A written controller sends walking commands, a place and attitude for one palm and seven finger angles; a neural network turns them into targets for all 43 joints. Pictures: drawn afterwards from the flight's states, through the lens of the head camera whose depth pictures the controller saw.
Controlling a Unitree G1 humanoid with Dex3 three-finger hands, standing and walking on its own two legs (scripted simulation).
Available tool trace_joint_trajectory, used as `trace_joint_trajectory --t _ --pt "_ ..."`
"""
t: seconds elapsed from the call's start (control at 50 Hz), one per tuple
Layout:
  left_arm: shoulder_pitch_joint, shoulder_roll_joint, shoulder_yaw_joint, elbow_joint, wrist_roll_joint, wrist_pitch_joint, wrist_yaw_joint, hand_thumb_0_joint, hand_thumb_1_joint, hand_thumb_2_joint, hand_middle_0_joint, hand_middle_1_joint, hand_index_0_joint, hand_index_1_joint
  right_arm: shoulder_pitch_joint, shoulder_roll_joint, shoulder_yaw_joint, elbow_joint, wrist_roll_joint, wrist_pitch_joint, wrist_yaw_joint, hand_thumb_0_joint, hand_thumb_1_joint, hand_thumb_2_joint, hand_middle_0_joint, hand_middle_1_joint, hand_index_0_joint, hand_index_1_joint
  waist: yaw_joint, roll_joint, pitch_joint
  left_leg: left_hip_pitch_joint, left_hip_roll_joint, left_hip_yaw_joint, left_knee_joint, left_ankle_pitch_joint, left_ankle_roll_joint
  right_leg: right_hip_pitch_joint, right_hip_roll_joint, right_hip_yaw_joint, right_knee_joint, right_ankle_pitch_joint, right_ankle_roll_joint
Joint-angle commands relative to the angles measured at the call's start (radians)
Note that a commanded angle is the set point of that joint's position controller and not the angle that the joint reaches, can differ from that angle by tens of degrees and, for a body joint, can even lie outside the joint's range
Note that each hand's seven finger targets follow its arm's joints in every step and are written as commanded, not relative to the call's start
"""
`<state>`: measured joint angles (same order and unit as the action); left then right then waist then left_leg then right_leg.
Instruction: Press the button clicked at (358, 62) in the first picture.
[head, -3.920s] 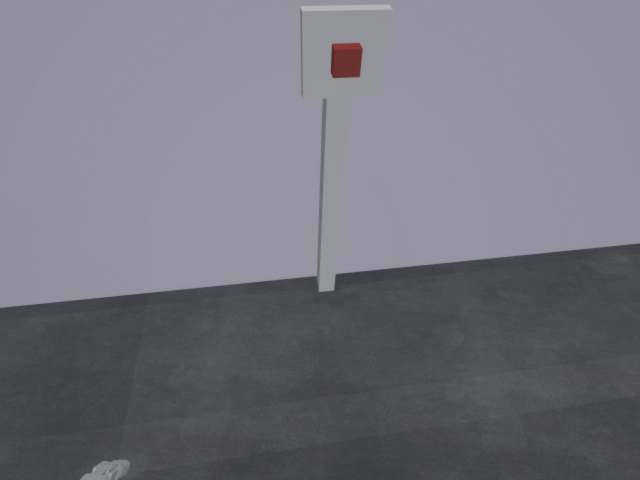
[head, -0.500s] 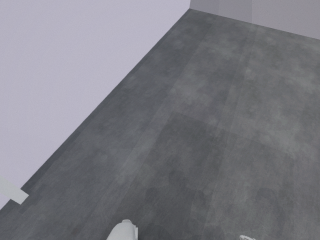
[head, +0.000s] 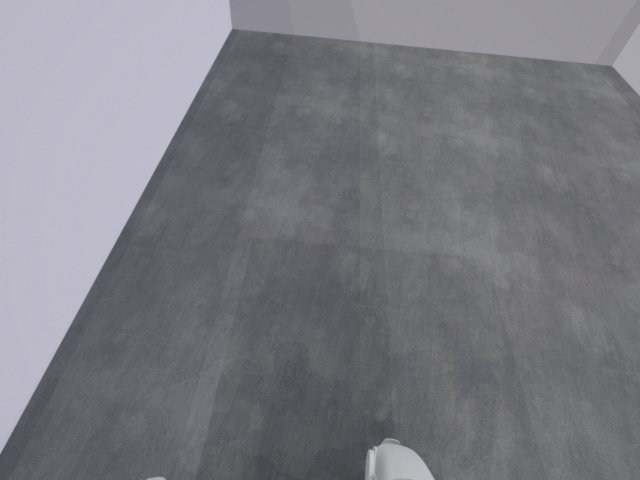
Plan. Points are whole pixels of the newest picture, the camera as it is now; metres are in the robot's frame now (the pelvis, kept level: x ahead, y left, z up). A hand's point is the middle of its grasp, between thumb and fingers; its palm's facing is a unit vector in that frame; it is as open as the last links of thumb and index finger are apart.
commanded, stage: walk to a spot facing it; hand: left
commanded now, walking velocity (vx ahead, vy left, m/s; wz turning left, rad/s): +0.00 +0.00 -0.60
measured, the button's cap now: out of the picture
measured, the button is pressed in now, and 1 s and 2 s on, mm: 0 0 0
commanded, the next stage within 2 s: turn to face it in 0.14 s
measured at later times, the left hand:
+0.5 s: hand (225, 428) +0.22 +0.15 -0.17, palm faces -0.10 -0.98 -0.18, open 7.4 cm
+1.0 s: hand (153, 479) +0.15 +0.23 -0.17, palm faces +0.16 -0.96 -0.24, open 7.4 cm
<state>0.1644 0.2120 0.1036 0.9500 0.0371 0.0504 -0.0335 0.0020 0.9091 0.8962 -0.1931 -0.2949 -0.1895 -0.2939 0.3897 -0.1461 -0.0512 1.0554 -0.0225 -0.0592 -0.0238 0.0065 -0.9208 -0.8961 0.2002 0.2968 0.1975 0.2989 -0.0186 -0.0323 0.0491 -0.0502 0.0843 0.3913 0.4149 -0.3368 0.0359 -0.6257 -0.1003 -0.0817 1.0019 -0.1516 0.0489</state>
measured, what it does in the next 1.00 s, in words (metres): steps on the spot: right foot, then left foot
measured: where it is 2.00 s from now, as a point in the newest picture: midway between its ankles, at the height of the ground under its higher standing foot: outside the picture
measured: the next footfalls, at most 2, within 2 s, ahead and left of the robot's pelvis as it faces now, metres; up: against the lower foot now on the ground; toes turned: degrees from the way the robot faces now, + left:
right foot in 0.16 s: +0.17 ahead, -0.13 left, +0.00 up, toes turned -14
left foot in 0.56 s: +0.17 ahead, +0.09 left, +0.00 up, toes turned +3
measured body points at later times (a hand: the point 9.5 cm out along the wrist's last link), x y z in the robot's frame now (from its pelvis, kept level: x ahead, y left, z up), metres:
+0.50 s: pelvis +0.10 -0.01 -0.01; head +0.10 +0.00 +0.44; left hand +0.23 +0.20 -0.16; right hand +0.14 -0.26 -0.15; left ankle +0.14 +0.11 -0.72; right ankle +0.13 -0.12 -0.74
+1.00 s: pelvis +0.09 +0.01 +0.00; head +0.13 +0.04 +0.45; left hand +0.14 +0.28 -0.15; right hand +0.14 -0.23 -0.14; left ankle +0.13 +0.09 -0.74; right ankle +0.07 -0.17 -0.67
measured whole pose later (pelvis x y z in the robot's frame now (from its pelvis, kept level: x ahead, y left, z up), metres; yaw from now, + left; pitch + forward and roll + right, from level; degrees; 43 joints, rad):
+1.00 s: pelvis +0.09 +0.01 +0.00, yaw +8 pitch +2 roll -2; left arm 0.16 0.25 0.09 0.97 0.02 0.06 0.02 0.01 0.91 0.90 -0.20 -0.30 -0.19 -0.29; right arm 0.29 -0.16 -0.06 0.98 -0.02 0.02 -0.01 0.01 -0.91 -0.90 0.20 0.30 0.20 0.30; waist -0.04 -0.01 0.04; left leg -0.31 -0.05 -0.07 0.41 -0.13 0.06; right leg -0.43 -0.05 0.02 0.98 -0.40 0.10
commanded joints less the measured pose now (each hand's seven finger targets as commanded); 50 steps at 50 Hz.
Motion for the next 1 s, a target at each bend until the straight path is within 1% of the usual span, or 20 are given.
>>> trace_joint_trajectory --t 0.0,0.06,0.1,0.12,0.14,0.16,0.18,0.2,0.24,0.32,0.4,0.44,0.5,0.52,0.54,0.56,0.58,0.7,0.8,0.98 --pt "-0.104 -0.017 -0.016 -0.095 -0.009 -0.026 -0.004 0.000 0.900 0.900 -0.200 -0.300 -0.200 -0.300 0.057 -0.154 -0.030 -0.031 -0.008 -0.001 -0.007 0.000 -0.900 -0.900 0.200 0.300 0.200 0.300 -0.027 0.167 0.062 0.065 0.290 -0.095 -0.068 0.684 0.070 -0.022 0.018 -0.052 -0.203 -0.067 -0.023" --pt "-0.050 0.010 -0.012 -0.089 -0.008 -0.037 0.002 0.000 0.900 0.900 -0.200 -0.300 -0.200 -0.300 0.039 -0.183 -0.043 -0.043 -0.005 0.013 -0.005 0.000 -0.900 -0.900 0.200 0.300 0.200 0.300 0.001 0.198 0.003 0.089 0.302 -0.061 0.074 0.867 0.055 0.107 0.074 -0.090 -0.290 -0.113 -0.058" --pt "0.098 0.051 0.001 -0.052 -0.003 -0.057 0.007 0.000 0.900 0.900 -0.200 -0.300 -0.200 -0.300 -0.001 -0.204 -0.050 -0.073 0.002 0.017 -0.001 0.000 -0.900 -0.900 0.200 0.300 0.200 0.300 0.081 0.171 -0.090 0.034 0.282 -0.031 0.311 0.891 0.010 0.340 0.110 -0.104 -0.410 -0.036 -0.080" --pt "0.205 0.125 0.016 -0.021 0.000 -0.077 0.014 0.000 0.900 0.900 -0.200 -0.300 -0.200 -0.300 0.008 -0.191 -0.045 -0.091 0.012 0.020 0.010 0.000 -0.900 -0.900 0.200 0.300 0.200 0.300 0.132 0.048 -0.190 -0.153 0.252 -0.040 0.568 0.672 -0.040 0.615 0.018 0.004 -0.505 0.191 -0.119" --pt "0.285 0.238 0.037 -0.007 -0.009 -0.090 0.028 0.000 0.900 0.900 -0.200 -0.300 -0.200 -0.300 0.026 -0.122 -0.031 -0.132 0.021 0.020 0.013 0.000 -0.900 -0.900 0.200 0.300 0.200 0.300 0.139 -0.207 -0.319 -0.484 0.052 -0.085 0.854 -0.221 -0.114 0.886 -0.277 0.469 -0.495 0.753 -0.261" --pt "0.301 0.276 0.045 -0.004 -0.036 -0.077 0.047 0.000 0.900 0.900 -0.200 -0.300 -0.200 -0.300 -0.039 -0.126 -0.028 -0.159 0.024 0.031 -0.003 0.000 -0.900 -0.900 0.200 0.300 0.200 0.300 0.141 -0.202 -0.349 -0.545 0.021 -0.250 1.009 -0.338 -0.114 0.864 -0.351 0.535 -0.523 0.955 -0.349" --pt "0.232 0.240 0.035 -0.017 -0.038 -0.064 0.057 0.000 0.900 0.900 -0.200 -0.300 -0.200 -0.300 -0.066 -0.116 -0.032 -0.160 0.022 0.042 -0.009 0.000 -0.900 -0.900 0.200 0.300 0.200 0.300 0.111 -0.069 -0.254 -0.560 0.065 -0.327 1.016 -0.255 -0.109 0.781 -0.319 0.419 -0.540 0.823 -0.348" --pt "0.153 0.212 0.028 -0.048 -0.037 -0.065 0.059 0.000 0.900 0.900 -0.200 -0.300 -0.200 -0.300 -0.069 -0.103 -0.023 -0.168 0.015 0.046 -0.003 0.000 -0.900 -0.900 0.200 0.300 0.200 0.300 0.084 -0.115 -0.245 -0.583 0.081 -0.353 0.986 -0.176 -0.115 0.734 -0.270 0.416 -0.566 0.659 -0.306" --pt "0.056 0.137 -0.002 -0.064 -0.033 -0.068 0.064 0.000 0.900 0.900 -0.200 -0.300 -0.200 -0.300 -0.081 -0.102 -0.021 -0.129 0.002 0.067 -0.004 0.000 -0.900 -0.900 0.200 0.300 0.200 0.300 0.030 -0.011 -0.150 -0.481 0.086 -0.364 0.913 -0.081 -0.109 0.486 -0.201 0.303 -0.634 0.512 -0.238" --pt "-0.015 0.085 -0.029 -0.055 -0.015 -0.077 0.067 0.000 0.900 0.900 -0.200 -0.300 -0.200 -0.300 0.042 -0.064 -0.004 -0.058 -0.004 0.097 -0.002 0.000 -0.900 -0.900 0.200 0.300 0.200 0.300 -0.047 -0.027 -0.121 -0.364 0.048 -0.364 0.764 -0.011 -0.097 0.302 -0.126 0.152 -0.692 0.285 -0.203" --pt "-0.004 0.075 -0.038 -0.032 -0.010 -0.073 0.062 0.000 0.900 0.900 -0.200 -0.300 -0.200 -0.300 -0.014 -0.053 0.006 -0.072 0.006 0.088 0.009 0.000 -0.900 -0.900 0.200 0.300 0.200 0.300 -0.018 -0.091 -0.077 -0.304 0.016 -0.342 0.489 -0.025 -0.084 0.299 -0.119 0.110 -0.729 0.031 -0.201" --pt "0.031 0.093 -0.031 -0.021 -0.009 -0.064 0.063 0.000 0.900 0.900 -0.200 -0.300 -0.200 -0.300 -0.084 -0.067 0.004 -0.093 0.008 0.083 0.012 0.000 -0.900 -0.900 0.200 0.300 0.200 0.300 0.019 -0.113 -0.046 -0.316 0.005 -0.328 0.402 -0.061 -0.081 0.338 -0.161 0.134 -0.720 0.011 -0.214" --pt "0.041 0.110 -0.021 -0.017 -0.015 -0.052 0.067 0.000 0.900 0.900 -0.200 -0.300 -0.200 -0.300 -0.080 -0.073 0.001 -0.097 0.007 0.079 0.016 0.000 -0.900 -0.900 0.200 0.300 0.200 0.300 0.015 -0.073 -0.022 -0.231 -0.001 -0.306 0.229 0.020 -0.079 0.319 -0.182 0.096 -0.636 0.007 -0.175" --pt "0.040 0.103 -0.020 -0.022 -0.020 -0.047 0.066 0.000 0.900 0.900 -0.200 -0.300 -0.200 -0.300 -0.048 -0.087 -0.002 -0.092 0.006 0.076 0.019 0.000 -0.900 -0.900 0.200 0.300 0.200 0.300 0.001 -0.013 -0.034 -0.172 0.006 -0.327 0.123 0.107 -0.071 0.294 -0.167 0.062 -0.565 -0.020 -0.138" --pt "0.057 0.069 -0.022 -0.031 -0.026 -0.036 0.064 0.000 0.900 0.900 -0.200 -0.300 -0.200 -0.300 -0.035 -0.131 -0.012 -0.093 0.002 0.071 0.021 0.000 -0.900 -0.900 0.200 0.300 0.200 0.300 0.003 0.156 -0.007 -0.175 0.098 -0.487 0.003 0.186 -0.032 0.224 -0.088 -0.012 -0.439 -0.143 -0.081" --pt "0.069 0.024 -0.029 -0.053 -0.030 -0.031 0.060 0.000 0.900 0.900 -0.200 -0.300 -0.200 -0.300 -0.022 -0.211 -0.026 -0.110 -0.005 0.067 0.020 0.000 -0.900 -0.900 0.200 0.300 0.200 0.300 0.004 0.392 0.011 -0.191 0.281 -0.734 -0.125 0.352 0.058 0.133 0.023 -0.073 -0.241 -0.310 -0.012" --pt "0.020 0.044 -0.026 -0.075 -0.022 -0.030 0.061 0.000 0.900 0.900 -0.200 -0.300 -0.200 -0.300 -0.033 -0.230 -0.031 -0.115 -0.014 0.072 0.012 0.000 -0.900 -0.900 0.200 0.300 0.200 0.300 -0.013 0.357 0.034 -0.247 0.334 -0.813 -0.185 0.391 0.141 0.119 0.048 -0.011 -0.047 -0.418 -0.006" --pt "0.033 0.057 -0.004 -0.036 -0.018 -0.031 0.050 0.000 0.900 0.900 -0.200 -0.300 -0.200 -0.300 -0.085 -0.197 -0.031 -0.131 0.001 0.051 -0.006 0.000 -0.900 -0.900 0.200 0.300 0.200 0.300 0.011 0.140 -0.100 -0.070 0.154 -0.611 -0.111 0.471 0.071 0.044 0.027 0.084 0.148 -0.190 0.021" --pt "0.005 0.062 -0.001 -0.044 -0.019 -0.028 0.056 0.000 0.900 0.900 -0.200 -0.300 -0.200 -0.300 -0.027 -0.204 -0.046 -0.119 0.005 0.051 -0.007 0.000 -0.900 -0.900 0.200 0.300 0.200 0.300 -0.019 0.138 -0.159 0.035 0.145 -0.661 -0.089 0.524 0.088 0.025 0.028 0.103 0.104 -0.196 0.051" --pt "-0.054 0.081 -0.004 -0.078 -0.028 -0.020 0.060 0.000 0.900 0.900 -0.200 -0.300 -0.200 -0.300 -0.052 -0.239 -0.068 -0.127 -0.003 0.073 0.004 0.000 -0.900 -0.900 0.200 0.300 0.200 0.300 -0.037 0.197 -0.124 -0.056 0.125 -0.820 -0.116 0.324 0.128 0.124 0.057 0.113 -0.095 -0.285 0.044"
